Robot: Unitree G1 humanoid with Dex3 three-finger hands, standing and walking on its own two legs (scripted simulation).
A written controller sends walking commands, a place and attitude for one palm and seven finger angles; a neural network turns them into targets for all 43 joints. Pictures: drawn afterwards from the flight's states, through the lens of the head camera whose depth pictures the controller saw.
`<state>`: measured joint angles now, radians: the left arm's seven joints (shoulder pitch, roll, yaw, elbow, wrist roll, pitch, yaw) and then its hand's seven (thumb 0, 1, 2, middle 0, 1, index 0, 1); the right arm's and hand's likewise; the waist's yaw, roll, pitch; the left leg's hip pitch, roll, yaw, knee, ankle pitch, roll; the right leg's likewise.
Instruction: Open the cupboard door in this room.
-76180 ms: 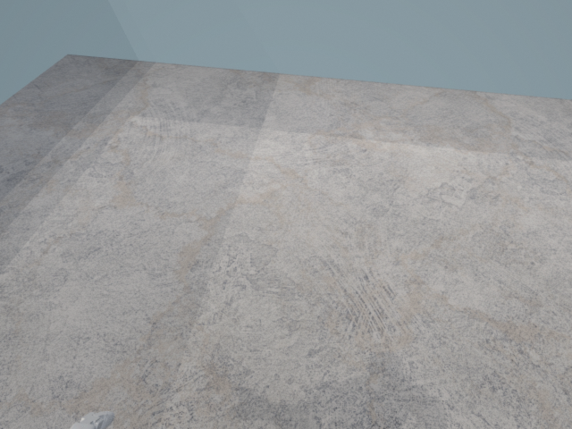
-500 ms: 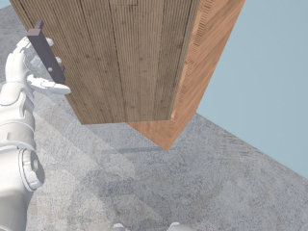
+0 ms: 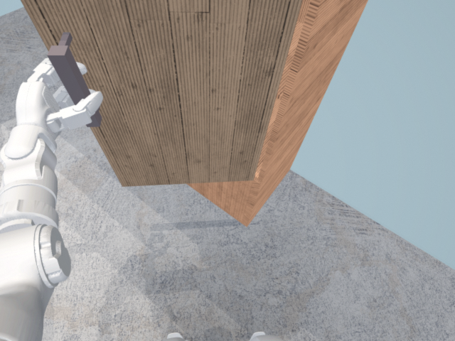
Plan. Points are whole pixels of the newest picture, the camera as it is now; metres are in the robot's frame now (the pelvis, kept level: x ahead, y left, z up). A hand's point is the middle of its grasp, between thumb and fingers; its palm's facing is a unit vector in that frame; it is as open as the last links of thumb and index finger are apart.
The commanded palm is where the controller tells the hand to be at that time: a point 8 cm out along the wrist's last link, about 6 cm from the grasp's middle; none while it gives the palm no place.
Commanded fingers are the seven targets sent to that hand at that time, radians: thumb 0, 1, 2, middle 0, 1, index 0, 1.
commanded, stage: close the thumb around the handle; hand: left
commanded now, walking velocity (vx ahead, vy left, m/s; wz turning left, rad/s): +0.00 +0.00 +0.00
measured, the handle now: (81, 83) +0.55 +0.22 +0.12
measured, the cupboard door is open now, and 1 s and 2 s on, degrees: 42 63 83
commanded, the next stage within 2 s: pull the door open along its arc in 0.20 s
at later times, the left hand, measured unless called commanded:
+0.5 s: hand (86, 113) +0.47 +0.20 +0.12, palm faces +0.03 -1.00 +0.00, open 6.5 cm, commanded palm +0.42 +0.25 +0.12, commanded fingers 0.00 0.90 0.90 -0.40 -1.35 -0.40 -1.35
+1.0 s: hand (115, 161) +0.37 +0.14 +0.12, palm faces +0.49 -0.87 +0.00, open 5.9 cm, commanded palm +0.33 +0.18 +0.12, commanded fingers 0.00 0.90 0.90 -0.40 -1.35 -0.40 -1.35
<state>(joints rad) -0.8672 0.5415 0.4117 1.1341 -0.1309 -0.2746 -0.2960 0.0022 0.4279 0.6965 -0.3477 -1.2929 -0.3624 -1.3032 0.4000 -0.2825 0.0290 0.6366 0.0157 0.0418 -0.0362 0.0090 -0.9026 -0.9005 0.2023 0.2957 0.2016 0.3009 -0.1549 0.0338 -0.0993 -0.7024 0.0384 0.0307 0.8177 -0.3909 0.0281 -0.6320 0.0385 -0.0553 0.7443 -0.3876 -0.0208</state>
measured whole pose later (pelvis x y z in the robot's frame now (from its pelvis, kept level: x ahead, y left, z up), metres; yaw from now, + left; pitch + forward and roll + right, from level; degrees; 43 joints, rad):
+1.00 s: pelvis -0.01 -0.01 +0.01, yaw +3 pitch +6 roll +0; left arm -0.38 0.00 0.12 0.40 -0.02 -0.03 0.46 0.01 0.71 0.83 -0.33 -1.32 -0.35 -1.32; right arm 0.14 -0.20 0.02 0.63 -0.03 0.01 -0.02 0.01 -0.90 -0.90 0.20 0.30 0.20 0.30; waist -0.01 0.05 -0.10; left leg -0.48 0.00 0.01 0.72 -0.34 0.01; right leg -0.43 0.01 -0.08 0.70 -0.38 -0.04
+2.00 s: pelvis +0.00 -0.03 +0.02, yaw +4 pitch +0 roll +0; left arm 0.14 -0.08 -0.23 -0.13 0.04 0.08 0.51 0.01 0.30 0.64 -0.35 -1.29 -0.35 -1.29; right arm 0.12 -0.17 0.04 0.57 -0.05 0.11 -0.02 0.01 -0.90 -0.90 0.20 0.30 0.20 0.30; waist 0.03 0.06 -0.04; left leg -0.31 0.00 -0.02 0.66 -0.34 -0.01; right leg -0.25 0.01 -0.10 0.65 -0.40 -0.06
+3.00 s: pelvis -0.02 -0.01 +0.02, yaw +2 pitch -1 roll +0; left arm 0.23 0.07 -0.17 -0.18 -0.09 -0.02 0.05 -0.01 -0.50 0.30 -0.17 -0.34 -0.17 -0.33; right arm 0.20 -0.20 0.07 0.53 0.00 -0.01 -0.02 0.02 -0.90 -0.90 0.20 0.30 0.20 0.30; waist 0.01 0.04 -0.03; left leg -0.31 0.00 0.03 0.65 -0.32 0.01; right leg -0.28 0.00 -0.05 0.66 -0.37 -0.03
